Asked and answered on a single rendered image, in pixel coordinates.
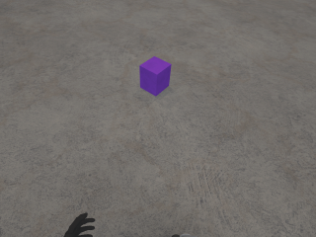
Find carton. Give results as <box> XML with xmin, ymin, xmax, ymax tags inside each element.
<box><xmin>139</xmin><ymin>56</ymin><xmax>172</xmax><ymax>96</ymax></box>

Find left robot hand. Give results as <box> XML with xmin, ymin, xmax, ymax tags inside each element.
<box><xmin>63</xmin><ymin>212</ymin><xmax>96</xmax><ymax>237</ymax></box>

